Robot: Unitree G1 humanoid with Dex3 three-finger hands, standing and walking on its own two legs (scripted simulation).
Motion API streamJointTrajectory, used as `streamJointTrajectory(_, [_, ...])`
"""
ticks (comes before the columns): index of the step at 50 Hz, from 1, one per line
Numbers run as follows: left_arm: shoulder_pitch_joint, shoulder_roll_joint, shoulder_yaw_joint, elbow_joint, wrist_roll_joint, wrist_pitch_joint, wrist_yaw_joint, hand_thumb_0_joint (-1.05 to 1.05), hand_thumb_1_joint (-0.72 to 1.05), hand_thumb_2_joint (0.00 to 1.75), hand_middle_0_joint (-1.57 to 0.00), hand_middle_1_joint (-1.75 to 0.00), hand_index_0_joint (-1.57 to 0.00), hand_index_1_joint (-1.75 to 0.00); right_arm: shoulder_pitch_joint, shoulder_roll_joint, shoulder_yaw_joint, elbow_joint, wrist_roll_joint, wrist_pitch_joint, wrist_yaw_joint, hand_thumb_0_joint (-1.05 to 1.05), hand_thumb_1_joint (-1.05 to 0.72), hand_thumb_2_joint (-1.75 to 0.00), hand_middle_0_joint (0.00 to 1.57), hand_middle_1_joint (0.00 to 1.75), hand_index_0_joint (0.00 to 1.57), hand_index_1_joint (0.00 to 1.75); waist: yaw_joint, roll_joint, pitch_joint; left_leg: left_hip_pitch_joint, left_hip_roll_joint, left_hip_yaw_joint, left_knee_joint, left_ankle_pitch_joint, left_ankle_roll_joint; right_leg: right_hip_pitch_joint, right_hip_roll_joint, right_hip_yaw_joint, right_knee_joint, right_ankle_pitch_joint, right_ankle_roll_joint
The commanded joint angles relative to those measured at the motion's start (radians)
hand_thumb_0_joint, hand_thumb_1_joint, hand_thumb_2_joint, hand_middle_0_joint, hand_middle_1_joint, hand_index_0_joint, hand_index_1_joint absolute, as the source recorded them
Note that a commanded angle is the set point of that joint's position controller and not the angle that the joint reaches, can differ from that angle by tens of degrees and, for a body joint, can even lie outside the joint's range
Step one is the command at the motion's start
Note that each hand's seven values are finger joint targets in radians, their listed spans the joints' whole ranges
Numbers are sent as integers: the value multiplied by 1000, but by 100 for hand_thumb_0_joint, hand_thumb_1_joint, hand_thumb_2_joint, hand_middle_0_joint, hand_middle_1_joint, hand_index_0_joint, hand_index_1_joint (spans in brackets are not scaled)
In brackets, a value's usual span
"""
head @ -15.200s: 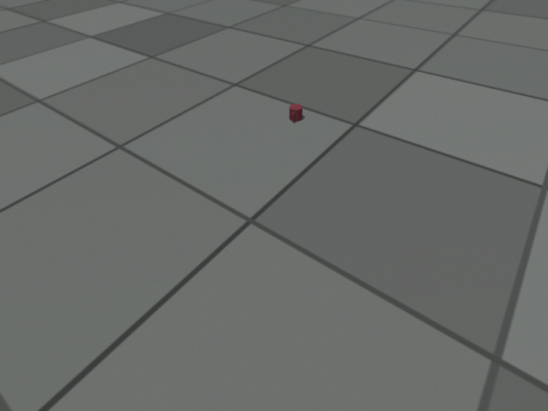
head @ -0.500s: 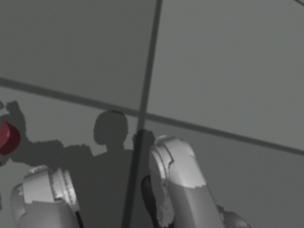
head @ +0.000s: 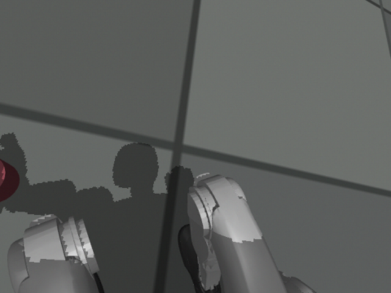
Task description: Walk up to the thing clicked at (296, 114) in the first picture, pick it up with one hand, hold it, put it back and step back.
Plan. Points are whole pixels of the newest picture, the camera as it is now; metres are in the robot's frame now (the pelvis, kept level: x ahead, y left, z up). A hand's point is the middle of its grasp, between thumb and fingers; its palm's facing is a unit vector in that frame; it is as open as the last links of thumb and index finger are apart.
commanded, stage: close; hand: left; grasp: from above
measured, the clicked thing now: out of the picture +0.39 +0.33 -0.25
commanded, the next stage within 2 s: settle in 1.34 s
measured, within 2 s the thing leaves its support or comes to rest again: leaves its support in 1.92 s
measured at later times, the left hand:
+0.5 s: hand out of the picture +0.40 +0.32 -0.22, palm faces -0.44 -0.15 -0.88, open 13.4 cm
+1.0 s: hand out of the picture +0.40 +0.32 -0.22, palm faces -0.44 -0.15 -0.88, open 12.7 cm
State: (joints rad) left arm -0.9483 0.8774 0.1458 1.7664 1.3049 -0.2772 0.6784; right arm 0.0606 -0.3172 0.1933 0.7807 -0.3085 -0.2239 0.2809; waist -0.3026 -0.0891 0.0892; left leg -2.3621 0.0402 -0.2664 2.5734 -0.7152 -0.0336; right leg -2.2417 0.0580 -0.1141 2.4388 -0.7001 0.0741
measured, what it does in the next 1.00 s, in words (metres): stands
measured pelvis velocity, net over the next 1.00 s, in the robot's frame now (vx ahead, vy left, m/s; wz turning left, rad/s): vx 0.00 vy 0.00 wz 0.00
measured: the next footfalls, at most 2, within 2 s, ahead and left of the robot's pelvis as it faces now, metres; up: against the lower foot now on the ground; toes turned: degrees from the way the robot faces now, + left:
none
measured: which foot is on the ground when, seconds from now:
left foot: down 0.00-1.00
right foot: down 0.00-1.00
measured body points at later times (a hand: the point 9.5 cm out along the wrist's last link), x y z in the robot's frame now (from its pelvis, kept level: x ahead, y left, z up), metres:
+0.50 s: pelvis +0.00 +0.00 +0.00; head +0.24 +0.11 +0.36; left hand +0.42 +0.33 -0.17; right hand +0.08 -0.26 -0.08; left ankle +0.06 +0.14 -0.26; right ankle +0.10 -0.13 -0.26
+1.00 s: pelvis +0.00 +0.00 +0.00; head +0.24 +0.11 +0.36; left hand +0.42 +0.33 -0.17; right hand +0.08 -0.26 -0.08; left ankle +0.06 +0.14 -0.26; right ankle +0.10 -0.13 -0.26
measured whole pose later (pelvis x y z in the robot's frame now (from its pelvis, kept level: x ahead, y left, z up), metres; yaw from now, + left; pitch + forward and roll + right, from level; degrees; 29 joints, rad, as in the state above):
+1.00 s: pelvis +0.00 +0.00 +0.00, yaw +0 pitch +27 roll -11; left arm -0.97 0.87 0.12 1.79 1.29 -0.27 0.68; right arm 0.06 -0.34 0.20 0.77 -0.30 -0.25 0.28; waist -0.30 -0.09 0.09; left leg -2.36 0.04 -0.26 2.56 -0.71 -0.03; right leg -2.24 0.06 -0.11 2.43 -0.69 0.07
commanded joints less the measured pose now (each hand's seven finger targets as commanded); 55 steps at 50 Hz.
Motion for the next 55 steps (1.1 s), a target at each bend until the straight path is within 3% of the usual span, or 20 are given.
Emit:
streamJointTrajectory(1, [-231,186,-24,-99,-11,14,47,0,-37,88,-13,-103,-15,-100,152,-297,-83,6,4,-15,-4,0,-89,-90,20,30,20,30,-31,357,-585,439,-4,139,-253,155,45,294,31,-134,-232,225,-85])
streamJointTrajectory(3, [-220,214,-5,-79,-6,21,48,0,-35,88,-14,-103,-17,-100,150,-311,-87,2,5,-22,-3,0,-89,-90,20,30,20,30,-35,355,-567,433,-3,138,-249,135,47,279,31,-135,-227,208,-85])
streamJointTrajectory(10, [-251,186,-31,-80,-17,29,48,0,-31,83,-17,-101,-20,-97,147,-312,-85,-7,6,-34,0,0,-89,-90,20,30,20,30,-47,340,-561,419,-4,137,-250,124,51,279,29,-135,-241,198,-83])
streamJointTrajectory(14, [-244,218,-2,-78,-24,33,47,0,-27,85,-21,-99,-23,-97,157,-314,-86,0,12,-38,-1,0,-89,-90,20,30,20,30,-37,344,-557,419,-3,138,-255,118,49,287,29,-127,-241,185,-85])
streamJointTrajectory(16, [-260,168,-38,-96,-28,29,42,0,-26,84,-22,-99,-24,-96,147,-306,-84,-4,6,-39,1,0,-89,-90,20,30,20,30,-44,355,-569,433,-3,133,-263,122,46,280,32,-135,-242,192,-86])
streamJointTrajectory(19, [-239,211,-11,-79,-28,28,47,0,-23,80,-22,-98,-26,-95,149,-320,-84,-4,9,-37,0,0,-89,-90,20,30,20,30,-39,340,-574,426,-3,131,-266,120,48,293,32,-137,-247,190,-85])
streamJointTrajectory(21, [-252,184,-39,-94,-33,23,38,0,-21,82,-25,-98,-28,-95,145,-313,-84,-7,7,-42,1,0,-89,-90,20,30,20,30,-44,340,-559,417,-3,135,-259,114,50,286,32,-130,-253,180,-84])
streamJointTrajectory(25, [-221,215,-7,-52,-25,26,40,0,-16,85,-29,-99,-32,-97,162,-311,-79,-5,7,-39,-1,0,-89,-90,20,30,20,30,-39,342,-552,420,-4,140,-253,126,50,294,31,-125,-246,197,-83])
streamJointTrajectory(27, [-236,221,-2,-87,-28,21,43,0,-15,88,-31,-99,-33,-97,165,-321,-84,-1,8,-38,-1,0,-89,-90,20,30,20,30,-38,346,-583,442,-3,135,-261,151,48,313,33,-129,-247,221,-84])
streamJointTrajectory(28, [-256,192,-26,-93,-32,20,42,0,-13,86,-32,-98,-35,-96,155,-310,-79,-11,9,-38,0,0,-89,-90,20,30,20,30,-41,354,-579,432,-5,137,-256,151,49,306,32,-126,-250,222,-83])
streamJointTrajectory(30, [-231,227,-5,-75,-31,25,44,0,-13,84,-32,-98,-34,-95,163,-320,-77,-7,9,-36,-1,0,-89,-90,20,30,20,30,-41,320,-579,418,-1,134,-248,144,53,314,33,-127,-256,217,-79])
streamJointTrajectory(35, [-246,242,7,-71,-30,26,41,0,-7,86,-37,-97,-39,-95,170,-312,-75,-9,9,-36,-2,0,-89,-90,20,30,20,30,-40,342,-567,419,-4,136,-246,129,51,297,27,-123,-239,198,-83])
streamJointTrajectory(37, [-258,200,-30,-97,-33,26,35,0,-6,86,-37,-97,-39,-94,154,-311,-81,-15,10,-37,-5,0,-89,-90,20,30,20,30,-43,342,-567,411,-4,138,-254,117,51,299,32,-117,-256,181,-86])
streamJointTrajectory(39, [-242,219,-15,-76,-30,26,32,0,-5,83,-37,-96,-40,-93,164,-319,-81,-21,16,-37,-7,0,-89,-90,20,30,20,30,-45,328,-559,404,-4,137,-248,116,54,293,32,-118,-251,185,-84])
streamJointTrajectory(41, [-248,226,-8,-108,-30,20,37,0,-4,82,-38,-94,-41,-91,177,-313,-83,-7,18,-30,-11,0,-89,-90,20,30,20,30,-27,346,-591,421,-5,140,-259,134,50,311,34,-118,-254,197,-85])
streamJointTrajectory(45, [-241,204,-32,-76,-29,21,34,0,1,85,-42,-96,-44,-93,160,-313,-81,-14,14,-26,-13,0,-89,-90,20,30,20,30,-42,327,-542,394,-5,138,-260,98,52,282,34,-114,-256,163,-87])
streamJointTrajectory(48, [-222,226,-12,-60,-21,24,33,0,5,86,-45,-95,-47,-93,161,-320,-81,-24,14,-28,-13,0,-89,-90,20,30,20,30,-38,325,-560,410,-4,138,-254,124,53,292,33,-120,-249,192,-85])
streamJointTrajectory(49, [-243,215,-26,-90,-24,19,32,0,6,88,-48,-93,-49,-92,160,-320,-85,-17,14,-31,-11,0,-89,-90,20,30,20,30,-37,311,-563,409,-6,138,-247,121,53,279,27,-126,-245,186,-82])
streamJointTrajectory(50, [-218,240,-4,-47,-14,25,33,0,8,88,-48,-96,-50,-94,167,-320,-82,-15,16,-30,-10,0,-89,-90,20,30,20,30,-37,328,-549,417,-5,137,-257,127,50,285,29,-125,-234,194,-86])
streamJointTrajectory(55, [-267,206,-32,-87,-25,24,38,0,15,88,-52,-96,-55,-94,160,-313,-79,-17,11,-25,-13,0,-89,-90,20,30,20,30,-42,340,-546,405,-6,139,-269,99,50,278,32,-119,-257,164,-88])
